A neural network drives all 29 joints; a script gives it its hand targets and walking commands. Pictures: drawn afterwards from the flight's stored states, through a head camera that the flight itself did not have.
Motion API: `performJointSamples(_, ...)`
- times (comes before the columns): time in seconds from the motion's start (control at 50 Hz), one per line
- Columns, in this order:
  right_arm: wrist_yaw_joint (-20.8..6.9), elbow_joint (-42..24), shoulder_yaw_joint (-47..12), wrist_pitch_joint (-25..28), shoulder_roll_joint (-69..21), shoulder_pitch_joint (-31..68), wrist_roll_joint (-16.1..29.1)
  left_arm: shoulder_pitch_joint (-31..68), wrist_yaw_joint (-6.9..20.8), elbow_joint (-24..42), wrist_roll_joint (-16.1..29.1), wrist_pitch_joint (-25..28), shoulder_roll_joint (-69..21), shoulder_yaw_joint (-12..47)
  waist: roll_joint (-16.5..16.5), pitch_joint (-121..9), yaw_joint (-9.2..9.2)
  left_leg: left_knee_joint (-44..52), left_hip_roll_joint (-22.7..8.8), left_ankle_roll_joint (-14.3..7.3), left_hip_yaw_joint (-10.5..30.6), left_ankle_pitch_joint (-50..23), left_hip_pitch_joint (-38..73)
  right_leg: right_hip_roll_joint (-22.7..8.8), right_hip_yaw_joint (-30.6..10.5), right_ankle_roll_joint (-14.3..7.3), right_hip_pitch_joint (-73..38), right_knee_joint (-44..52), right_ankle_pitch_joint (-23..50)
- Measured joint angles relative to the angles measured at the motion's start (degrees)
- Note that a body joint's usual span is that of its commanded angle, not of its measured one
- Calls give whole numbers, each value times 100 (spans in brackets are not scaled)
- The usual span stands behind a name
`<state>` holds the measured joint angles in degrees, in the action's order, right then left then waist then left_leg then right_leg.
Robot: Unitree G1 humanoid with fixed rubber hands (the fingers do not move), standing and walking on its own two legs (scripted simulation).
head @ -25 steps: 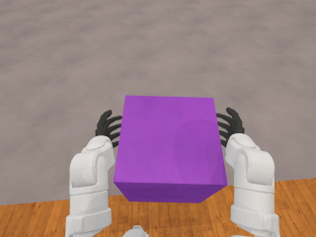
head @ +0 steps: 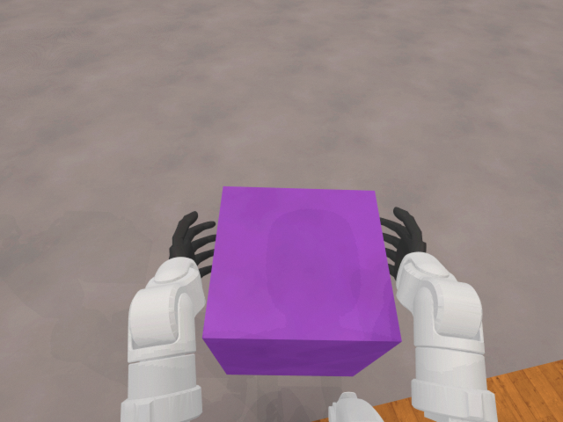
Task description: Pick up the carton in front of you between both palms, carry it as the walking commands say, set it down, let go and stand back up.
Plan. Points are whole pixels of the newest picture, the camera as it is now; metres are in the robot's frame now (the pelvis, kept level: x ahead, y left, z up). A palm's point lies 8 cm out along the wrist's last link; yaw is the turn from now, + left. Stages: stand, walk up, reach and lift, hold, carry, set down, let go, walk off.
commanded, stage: carry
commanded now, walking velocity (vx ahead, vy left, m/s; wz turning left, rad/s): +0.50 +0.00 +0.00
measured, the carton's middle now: (294, 290) +0.33 -0.01 +0.00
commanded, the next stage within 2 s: none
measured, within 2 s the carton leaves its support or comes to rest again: neither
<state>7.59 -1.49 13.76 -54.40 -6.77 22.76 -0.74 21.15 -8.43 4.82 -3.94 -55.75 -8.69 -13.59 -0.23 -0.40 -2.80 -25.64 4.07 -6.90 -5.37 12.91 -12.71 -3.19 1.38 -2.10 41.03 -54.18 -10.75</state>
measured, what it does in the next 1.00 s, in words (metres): walks ahead: right foot, then left foot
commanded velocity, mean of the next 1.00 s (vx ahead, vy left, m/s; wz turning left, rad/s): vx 0.50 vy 0.00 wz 0.00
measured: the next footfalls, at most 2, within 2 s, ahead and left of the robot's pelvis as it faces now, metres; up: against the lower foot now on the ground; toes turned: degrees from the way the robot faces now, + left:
right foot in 0.22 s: +0.34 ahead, -0.08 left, -0.02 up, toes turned -3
left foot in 0.74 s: +0.68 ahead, +0.09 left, -0.02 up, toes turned +8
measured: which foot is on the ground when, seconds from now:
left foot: down 0.00-0.24, up 0.26-0.72, down 0.74-1.00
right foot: up 0.00-0.20, down 0.22-0.74, up 0.76-1.00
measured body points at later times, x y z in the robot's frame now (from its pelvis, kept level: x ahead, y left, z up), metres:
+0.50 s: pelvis +0.32 -0.04 -0.02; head +0.35 -0.04 +0.43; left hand +0.65 +0.14 +0.06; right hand +0.67 -0.16 +0.05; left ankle +0.37 +0.12 -0.69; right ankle +0.31 -0.08 -0.76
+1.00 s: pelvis +0.65 +0.02 -0.01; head +0.67 +0.03 +0.44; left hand +0.93 +0.16 +0.06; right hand +0.92 -0.14 +0.07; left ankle +0.64 +0.08 -0.76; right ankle +0.68 -0.13 -0.70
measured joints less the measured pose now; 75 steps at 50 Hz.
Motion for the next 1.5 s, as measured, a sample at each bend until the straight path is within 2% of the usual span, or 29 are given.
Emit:
performJointSamples(0.1,60,-234,-116,-43,-15,78,18,-8,-56,290,129,-50,151,68,72,-148,15,230,55,93,148,470,709,86,206,-80,-102,1198,932)
performJointSamples(0.2,137,-293,-165,-264,45,162,1,148,-118,224,198,-237,269,106,92,-378,15,-132,89,207,197,1269,1356,394,615,-293,-907,2649,1581)
performJointSamples(0.22,145,-294,-143,-329,76,158,1,210,-126,131,188,-273,260,118,96,-414,45,-576,75,252,137,1443,1358,439,695,-326,-1212,2871,1583)
performJointSamples(0.24,148,-258,-125,-382,137,185,10,274,-131,21,157,-280,225,116,21,-447,113,-1281,-20,310,54,1409,1176,499,720,-384,-1379,2804,981)
performJointSamples(0.28,154,-102,-77,-422,276,291,23,465,-151,-211,115,-294,180,112,-108,-374,309,-3391,-56,493,300,1485,316,616,773,-523,-1316,2281,261)
performJointSamples(0.3,162,-35,-51,-433,292,295,16,496,-145,-282,128,-329,176,117,-79,-332,402,-4208,-30,491,389,1490,-121,633,758,-558,-1360,2192,172)
performJointSamples(0.34,162,59,34,-459,192,275,-40,414,-142,-327,164,-388,175,96,-18,-261,519,-4904,-114,441,454,1270,-876,664,716,-580,-1561,2241,44)
performJointSamples(0.44,64,-44,193,-410,-107,230,-250,240,-127,-240,284,-296,167,-2,20,-93,547,-4145,-575,477,508,711,-2212,672,648,-565,-2203,2695,-202)
performJointSamples(0.54,66,-338,92,-283,-63,135,-222,299,-99,-108,338,-144,173,44,27,-59,507,-2883,-850,615,429,11,-2816,649,521,-475,-2872,3148,-463)
performJointSamples(0.62,106,-592,6,-309,26,77,-119,309,-96,89,341,-152,164,118,13,-134,473,-1865,-816,616,234,-640,-2791,609,394,-348,-3468,3447,-767)
performJointSamples(0.72,83,-927,-102,-500,33,-136,-33,59,-79,485,285,-343,97,200,44,-326,416,-280,-496,489,-296,-1357,-2041,513,338,-141,-4225,3454,-1407)
performJointSamples(0.74,72,-960,-144,-550,8,-180,-32,-49,-69,593,272,-402,94,203,39,-354,401,9,-436,464,-424,-1399,-1735,485,377,-89,-4263,3111,-1596)
performJointSamples(0.76,73,-963,-184,-559,-58,-246,-61,-151,-47,677,277,-459,139,219,141,-375,343,-6,-350,249,-503,-1156,-1569,366,428,-32,-4138,2492,-1765)
performJointSamples(0.8,92,-981,-252,-609,-173,-371,-132,-345,-30,783,331,-565,214,235,238,-337,255,-368,-317,88,-582,-673,-1506,308,195,98,-3364,496,-1537)
performJointSamples(0.84,91,-1142,-307,-715,-245,-650,-162,-618,-28,936,338,-669,150,269,151,-286,210,-268,-355,155,-554,-506,-1244,379,65,110,-2554,-935,-1383)
performJointSamples(0.88,32,-1394,-452,-811,-155,-1000,-117,-913,-23,1163,258,-742,18,372,76,-236,197,65,-371,176,-515,-462,-877,286,109,126,-1933,-1233,-1067)
performJointSamples(1.0,-1,-2257,-792,-966,-57,-1779,-69,-1609,1,1932,193,-901,135,932,0,-313,138,932,-429,255,-339,-293,156,-110,236,306,-896,262,-472)
performJointSamples(1.1,-54,-2720,-1001,-1173,-55,-2187,-101,-2105,6,2509,129,-1125,135,1121,16,-630,196,1316,-483,430,-254,104,994,-246,483,369,-685,1534,293)
performJointSamples(1.2,-67,-2860,-1110,-1408,-60,-2336,-155,-2278,6,2716,118,-1395,126,1129,18,-866,218,1344,-530,677,-204,755,1785,-139,809,205,-912,2340,783)
performJointSamples(1.24,-64,-2883,-1107,-1492,-61,-2341,-186,-2252,6,2683,134,-1458,130,1126,-40,-891,210,978,-616,798,-165,1195,1967,-22,986,123,-1222,2647,731)
performJointSamples(1.26,-60,-2872,-1074,-1521,-56,-2327,-198,-2215,6,2604,144,-1457,130,1139,-118,-892,225,501,-726,845,-177,1497,1912,62,1053,-17,-1352,2659,753)
performJointSamples(1.28,-58,-2799,-1010,-1538,-50,-2302,-204,-2154,6,2433,143,-1420,132,1161,-238,-883,253,-325,-892,851,-157,1495,1611,114,1133,-161,-1330,2387,611)
performJointSamples(1.3,-55,-2709,-954,-1551,-50,-2286,-216,-2086,6,2254,145,-1403,136,1171,-258,-857,302,-1373,-917,843,-12,1467,1156,112,1166,-245,-1327,2189,401)
performJointSamples(1.34,-50,-2557,-916,-1570,-51,-2261,-237,-2048,8,2049,146,-1388,137,1155,-199,-736,349,-3198,-786,773,254,1355,164,80,1170,-257,-1519,2248,194)
performJointSamples(1.38,-51,-2479,-964,-1540,-51,-2259,-258,-2125,21,2027,146,-1335,130,1118,-150,-606,378,-3936,-760,692,252,1075,-633,88,1152,-218,-1825,2590,216)
performJointSamples(1.42,-69,-2445,-1035,-1456,-53,-2269,-298,-2211,45,2064,136,-1240,124,1089,-116,-509,403,-3764,-814,680,165,798,-1186,103,1120,-229,-2140,2965,248)
performJointSamples(1.5,-113,-2456,-1135,-1252,-59,-2316,-381,-2306,97,2127,110,-1034,119,1072,-81,-456,418,-2433,-877,800,24,448,-1702,108,1029,-194,-2646,3443,213)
